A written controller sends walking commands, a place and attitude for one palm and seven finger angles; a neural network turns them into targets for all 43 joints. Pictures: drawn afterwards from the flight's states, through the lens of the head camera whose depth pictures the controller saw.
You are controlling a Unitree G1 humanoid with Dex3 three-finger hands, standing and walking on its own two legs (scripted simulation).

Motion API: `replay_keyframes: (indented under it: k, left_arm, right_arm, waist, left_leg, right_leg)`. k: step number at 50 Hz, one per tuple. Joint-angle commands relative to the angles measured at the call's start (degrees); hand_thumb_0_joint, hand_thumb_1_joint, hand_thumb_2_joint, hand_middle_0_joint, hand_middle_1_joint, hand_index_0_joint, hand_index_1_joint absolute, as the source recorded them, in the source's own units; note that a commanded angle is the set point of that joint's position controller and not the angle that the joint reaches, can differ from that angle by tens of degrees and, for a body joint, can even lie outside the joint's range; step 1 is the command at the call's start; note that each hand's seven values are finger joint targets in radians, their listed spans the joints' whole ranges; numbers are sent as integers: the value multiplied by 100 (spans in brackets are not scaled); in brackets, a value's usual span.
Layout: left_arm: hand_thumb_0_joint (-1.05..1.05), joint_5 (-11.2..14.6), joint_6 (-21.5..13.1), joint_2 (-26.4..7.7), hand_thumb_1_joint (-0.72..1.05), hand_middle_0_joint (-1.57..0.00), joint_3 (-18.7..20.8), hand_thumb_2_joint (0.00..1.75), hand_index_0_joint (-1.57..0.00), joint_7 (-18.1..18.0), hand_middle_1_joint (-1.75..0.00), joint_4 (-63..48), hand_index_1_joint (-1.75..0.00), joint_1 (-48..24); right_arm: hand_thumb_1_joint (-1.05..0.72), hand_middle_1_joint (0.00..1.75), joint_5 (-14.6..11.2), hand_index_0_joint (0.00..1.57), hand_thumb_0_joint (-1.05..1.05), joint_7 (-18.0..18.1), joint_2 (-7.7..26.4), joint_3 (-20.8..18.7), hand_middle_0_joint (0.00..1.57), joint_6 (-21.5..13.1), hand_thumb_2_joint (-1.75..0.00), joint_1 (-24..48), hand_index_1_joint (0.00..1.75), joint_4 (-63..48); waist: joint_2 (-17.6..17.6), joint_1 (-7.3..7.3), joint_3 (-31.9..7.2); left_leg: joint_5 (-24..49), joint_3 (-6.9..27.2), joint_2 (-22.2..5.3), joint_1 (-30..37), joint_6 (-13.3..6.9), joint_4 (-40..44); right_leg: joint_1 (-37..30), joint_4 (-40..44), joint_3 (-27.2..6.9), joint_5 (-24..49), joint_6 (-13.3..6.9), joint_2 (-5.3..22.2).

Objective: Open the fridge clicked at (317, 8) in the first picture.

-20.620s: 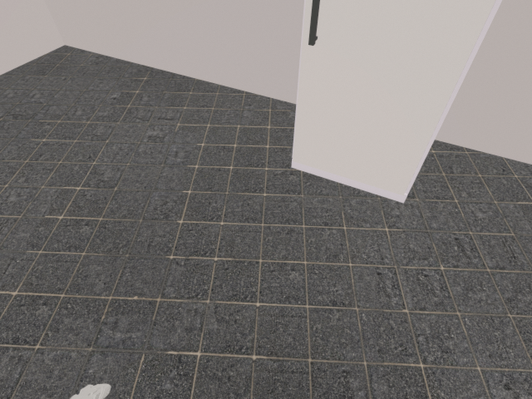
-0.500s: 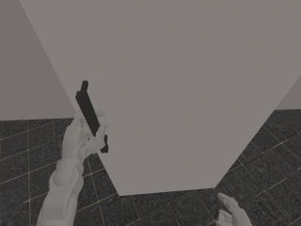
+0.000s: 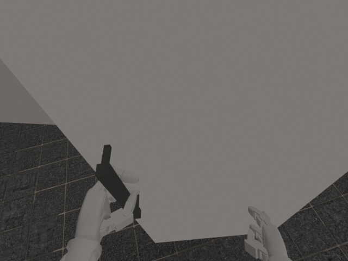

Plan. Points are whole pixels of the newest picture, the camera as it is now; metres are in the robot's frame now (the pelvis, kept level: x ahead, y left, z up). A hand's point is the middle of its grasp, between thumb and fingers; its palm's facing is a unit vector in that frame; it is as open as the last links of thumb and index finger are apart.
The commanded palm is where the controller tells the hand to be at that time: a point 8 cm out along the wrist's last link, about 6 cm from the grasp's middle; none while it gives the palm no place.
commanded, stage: walk backward, drawing the door open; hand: left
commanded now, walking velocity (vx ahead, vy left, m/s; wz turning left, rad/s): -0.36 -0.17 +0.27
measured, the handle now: (124, 187) +0.25 +0.12 +0.06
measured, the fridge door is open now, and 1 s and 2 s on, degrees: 11 31 73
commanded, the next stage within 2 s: stop walking and hold the door back in 1.72 s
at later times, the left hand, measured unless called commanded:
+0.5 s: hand (133, 226) +0.18 +0.08 +0.07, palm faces +0.21 -0.96 -0.18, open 6.0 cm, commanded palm +0.13 +0.13 +0.07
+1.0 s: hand out of the picture +0.04 +0.01 +0.07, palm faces +0.51 -0.83 -0.22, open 6.1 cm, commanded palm -0.02 +0.04 +0.07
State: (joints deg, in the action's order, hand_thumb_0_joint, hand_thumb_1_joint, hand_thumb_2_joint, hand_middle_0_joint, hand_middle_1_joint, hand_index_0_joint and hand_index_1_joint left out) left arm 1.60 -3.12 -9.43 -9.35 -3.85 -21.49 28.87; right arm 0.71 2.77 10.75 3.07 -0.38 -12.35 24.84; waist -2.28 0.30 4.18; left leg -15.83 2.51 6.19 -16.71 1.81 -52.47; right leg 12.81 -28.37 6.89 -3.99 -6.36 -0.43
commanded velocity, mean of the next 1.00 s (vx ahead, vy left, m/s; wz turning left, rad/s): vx -0.28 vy -0.21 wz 0.51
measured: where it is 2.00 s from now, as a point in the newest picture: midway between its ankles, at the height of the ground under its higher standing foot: outside the picture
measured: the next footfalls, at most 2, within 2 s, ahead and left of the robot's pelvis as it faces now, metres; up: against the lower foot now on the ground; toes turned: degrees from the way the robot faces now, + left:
left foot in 0.28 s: +0.11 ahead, +0.09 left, +0.00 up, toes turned +5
right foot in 0.54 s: +0.03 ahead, -0.22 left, +0.00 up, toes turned +8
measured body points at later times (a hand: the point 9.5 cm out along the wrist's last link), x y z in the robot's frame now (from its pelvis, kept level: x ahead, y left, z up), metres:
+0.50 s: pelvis -0.04 -0.08 -0.03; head -0.03 -0.08 +0.42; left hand +0.16 +0.13 +0.08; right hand +0.16 -0.25 -0.11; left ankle +0.07 +0.09 -0.76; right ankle -0.01 -0.21 -0.74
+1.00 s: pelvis -0.13 -0.23 -0.02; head -0.11 -0.22 +0.43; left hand +0.01 +0.06 +0.09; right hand +0.10 -0.37 -0.12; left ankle -0.14 -0.05 -0.76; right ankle -0.02 -0.31 -0.71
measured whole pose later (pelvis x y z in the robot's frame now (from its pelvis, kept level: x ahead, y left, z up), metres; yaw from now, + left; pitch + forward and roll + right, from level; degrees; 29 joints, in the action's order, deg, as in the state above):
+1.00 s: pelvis -0.13 -0.23 -0.02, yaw +25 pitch -2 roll -2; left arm 0.2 -4.1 -11.9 1.5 -6.7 -16.3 18.1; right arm 1.3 4.4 8.6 0.7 -8.4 -13.3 36.2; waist -2.6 2.6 4.5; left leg -9.1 8.6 -3.8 -15.2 3.6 -25.5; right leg 27.7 -50.3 1.4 -22.7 3.2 -1.9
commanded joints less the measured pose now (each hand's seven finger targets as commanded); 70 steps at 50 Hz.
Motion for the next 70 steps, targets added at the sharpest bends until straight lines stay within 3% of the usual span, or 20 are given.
replay_keyframes:
  k: [1,11,13,14,15,21,25,29,34,38,40,41,47,52,53,55,56,60,67,70]
  left_arm:
    - [0,-149,-949,-266,90,-45,791,90,-45,-137,-140,-1591,-140,-332]
    - [0,-218,-1006,-217,90,-45,616,90,-45,-90,-140,-1728,-140,-591]
    - [0,-133,-1182,-317,90,-45,548,90,-45,-179,-140,-1816,-140,-691]
    - [0,-187,-1275,-295,90,-45,539,90,-45,-297,-140,-1569,-140,-567]
    - [0,-375,-1199,-322,90,-45,718,90,-45,-376,-140,-1263,-140,-140]
    - [0,-157,-664,-322,90,-45,800,90,-45,-482,-140,-1481,-140,-886]
    - [0,-105,-629,-457,90,-45,1007,90,-45,-440,-140,-1454,-140,-1100]
    - [0,-163,-577,-1203,90,-45,1747,90,-45,-445,-140,-1419,-140,-1241]
    - [0,-216,-647,-823,90,-45,1650,90,-45,-351,-140,-1069,-140,-1300]
    - [0,-104,-789,-648,90,-45,1481,90,-45,-289,-140,-1443,-140,-1185]
    - [0,-47,-877,-659,90,-45,1243,90,-45,-270,-140,-1676,-140,-1304]
    - [0,-323,-948,-655,90,-45,1254,90,-45,-281,-140,-1358,-140,-1257]
    - [0,-173,-672,-520,90,-45,1334,90,-45,-285,-140,-1119,-140,-1447]
    - [0,-82,-601,-707,90,-45,1579,90,-45,-370,-140,-986,-140,-1343]
    - [0,-105,-626,-805,90,-45,1645,90,-45,-355,-140,-1066,-140,-1329]
    - [0,-160,-721,-1491,90,-45,2213,90,-45,-393,-140,-1602,-140,-1620]
    - [0,-186,-673,-1506,90,-45,2476,90,-45,-396,-140,-1242,-140,-1475]
    - [0,-185,-808,-1118,90,-45,2177,90,-45,-200,-140,-1134,-140,-1479]
    - [0,-165,-681,-974,90,-45,1961,90,-45,-277,-140,-1595,-140,-1142]
    - [0,-104,-715,-880,90,-45,1669,90,-45,-261,-140,-1742,-140,-1117]
  right_arm:
    - [-90,30,125,20,0,-12,419,-62,20,-503,-90,438,30,-673]
    - [-90,30,-30,20,0,102,356,-186,20,-332,-90,951,30,-438]
    - [-90,30,-42,20,0,128,595,-220,20,-395,-90,736,30,-362]
    - [-90,30,26,20,0,56,629,-245,20,-475,-90,647,30,-268]
    - [-90,30,211,20,0,-4,560,-269,20,-566,-90,707,30,-238]
    - [-90,30,85,20,0,153,485,-303,20,-783,-90,926,30,-150]
    - [-90,30,34,20,0,207,551,-339,20,-847,-90,865,30,-218]
    - [-90,30,-21,20,0,239,400,-439,20,-773,-90,942,30,85]
    - [-90,30,126,20,0,303,265,-314,20,-824,-90,902,30,259]
    - [-90,30,169,20,0,427,454,-407,20,-922,-90,288,30,124]
    - [-90,30,158,20,0,390,762,-560,20,-1001,-90,287,30,-42]
    - [-90,30,249,20,0,309,666,-546,20,-1018,-90,272,30,133]
    - [-90,30,39,20,0,212,652,-626,20,-1098,-90,528,30,322]
    - [-90,30,-21,20,0,194,593,-533,20,-1060,-90,837,30,235]
    - [-90,30,-25,20,0,175,501,-530,20,-1063,-90,799,30,291]
    - [-90,30,19,20,0,152,155,-496,20,-1016,-90,928,30,360]
    - [-90,30,14,20,0,217,308,-651,20,-1022,-90,859,30,406]
    - [-90,30,117,20,0,337,214,-535,20,-948,-90,814,30,318]
    - [-90,30,202,20,0,448,289,-420,20,-1024,-90,235,30,20]
    - [-90,30,166,20,0,435,421,-475,20,-1022,-90,-218,30,-94]
  waist:
    - [1224,-116,-1226]
    - [1057,8,-1114]
    - [-364,143,-1529]
    - [-931,69,-1801]
    - [-611,-24,-1916]
    - [-848,-27,-1269]
    - [-1235,-44,-1022]
    - [1701,-150,-1380]
    - [1117,-21,-1189]
    - [456,180,-1704]
    - [-1606,95,-1618]
    - [-1111,101,-1508]
    - [-1048,38,-1162]
    - [-1013,-67,-696]
    - [-299,-51,-725]
    - [1640,-44,-804]
    - [2076,-135,-1219]
    - [1059,-18,-1034]
    - [1065,-101,-1516]
    - [-105,266,-1705]
  left_leg:
    - [-1091,18,-300,-1701,-131,-1093]
    - [756,-707,-501,420,-323,1914]
    - [4293,1065,-1887,1822,-1153,3395]
    - [6052,2508,-2946,2672,-1801,3516]
    - [5861,2992,-3180,2098,-1913,3372]
    - [470,1116,-2002,-213,-987,3975]
    - [-824,571,-1385,-727,-579,3915]
    - [-983,-424,-128,182,122,-326]
    - [-1322,-250,-805,-986,8,-216]
    - [300,-436,-757,284,-128,2845]
    - [5127,2833,-3158,2167,-1133,3529]
    - [6172,3162,-3356,2433,-1449,3251]
    - [1944,1259,-2104,295,-838,3434]
    - [-1498,1292,-1498,-1656,-690,3559]
    - [-1456,990,-1052,-1411,-465,2896]
    - [-1457,-391,-191,-1371,141,-604]
    - [-1736,-57,-311,-1559,37,-2333]
    - [-1228,-467,-699,-1269,166,-2148]
    - [-1490,-1000,-668,-349,-147,1221]
    - [39,-658,-795,890,-276,3349]
  right_leg:
    - [-1784,-59,-1211,5821,-99,1740]
    - [-30,250,-373,3242,840,1009]
    - [786,-2016,-287,1382,1400,232]
    - [1757,-3558,-662,-2455,1271,-99]
    - [1781,-4376,-1184,-3177,955,-294]
    - [51,-1811,-628,-2372,748,-166]
    - [-624,-1,-182,-1557,758,-323]
    - [1798,1940,-1858,-2478,-159,1675]
    - [-18,622,-713,1591,-376,1725]
    - [-261,-590,-399,1580,43,1173]
    - [2333,-2639,-325,-2577,899,75]
    - [2842,-3230,-809,-3020,911,79]
    - [755,-2238,-769,-1703,960,2]
    - [-1044,-181,-291,-1566,922,-277]
    - [-802,651,-500,-1526,808,-24]
    - [395,1704,-2171,-1877,-133,1950]
    - [611,1703,-2677,-1905,-401,2418]
    - [125,1091,-800,-414,-321,1763]
    - [-717,1276,-689,-225,-274,1850]
    - [-182,-298,-184,70,289,1299]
